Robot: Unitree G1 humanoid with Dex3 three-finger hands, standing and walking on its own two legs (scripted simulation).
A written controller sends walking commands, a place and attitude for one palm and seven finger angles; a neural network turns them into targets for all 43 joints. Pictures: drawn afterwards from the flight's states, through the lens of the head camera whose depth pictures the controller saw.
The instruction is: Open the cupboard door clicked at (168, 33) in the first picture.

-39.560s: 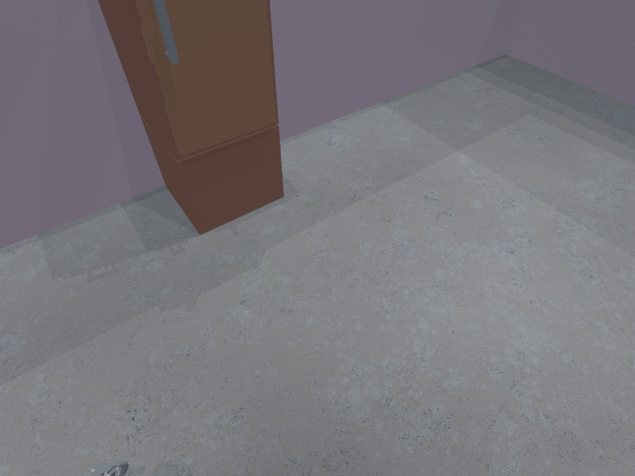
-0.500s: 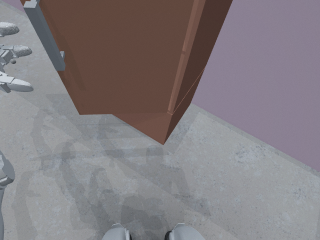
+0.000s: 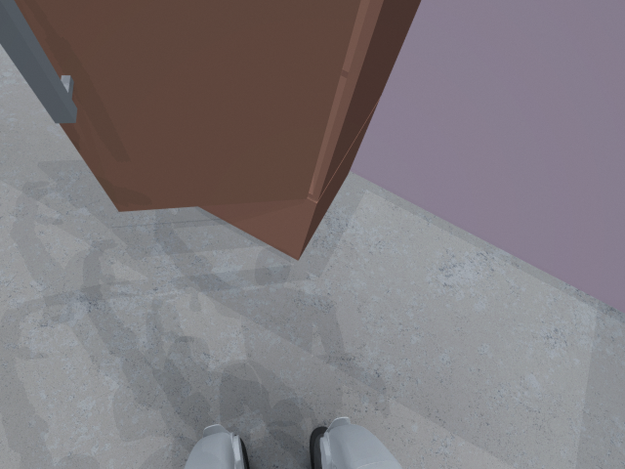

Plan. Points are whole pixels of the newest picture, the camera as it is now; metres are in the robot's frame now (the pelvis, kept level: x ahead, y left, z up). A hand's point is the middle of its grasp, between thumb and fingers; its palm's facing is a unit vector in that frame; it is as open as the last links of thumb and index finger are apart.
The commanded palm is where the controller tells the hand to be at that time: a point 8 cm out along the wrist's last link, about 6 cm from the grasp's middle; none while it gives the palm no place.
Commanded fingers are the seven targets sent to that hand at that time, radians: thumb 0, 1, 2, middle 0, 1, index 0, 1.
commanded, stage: move the hooked fingers beside the handle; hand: left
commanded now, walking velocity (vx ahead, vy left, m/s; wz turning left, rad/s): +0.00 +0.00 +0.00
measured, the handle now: (30, 39) +0.57 +0.24 +0.13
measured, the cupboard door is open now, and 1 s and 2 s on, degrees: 36 36 37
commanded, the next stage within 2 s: slide the fingers in behind the handle in 0.58 s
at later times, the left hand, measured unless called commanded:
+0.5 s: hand out of the picture +0.52 +0.29 +0.13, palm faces +0.05 -1.00 +0.02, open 14.0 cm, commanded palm +0.50 +0.34 +0.12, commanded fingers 0.00 -0.50 0.30 -0.30 -1.20 -0.30 -1.20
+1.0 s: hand out of the picture +0.51 +0.27 +0.13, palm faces +0.03 -1.00 +0.02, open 14.0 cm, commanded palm +0.50 +0.31 +0.12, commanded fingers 0.00 -0.50 0.30 -0.30 -1.20 -0.30 -1.20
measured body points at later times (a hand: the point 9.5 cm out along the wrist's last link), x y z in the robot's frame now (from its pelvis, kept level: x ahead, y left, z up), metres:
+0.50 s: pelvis +0.00 -0.01 +0.00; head +0.14 +0.03 +0.43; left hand +0.51 +0.34 +0.13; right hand +0.00 -0.28 -0.09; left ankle +0.00 +0.09 -0.69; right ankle -0.01 -0.14 -0.69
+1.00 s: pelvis +0.00 -0.01 +0.00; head +0.13 +0.03 +0.43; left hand +0.51 +0.33 +0.13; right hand -0.03 -0.28 -0.09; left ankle +0.00 +0.09 -0.69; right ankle -0.01 -0.14 -0.69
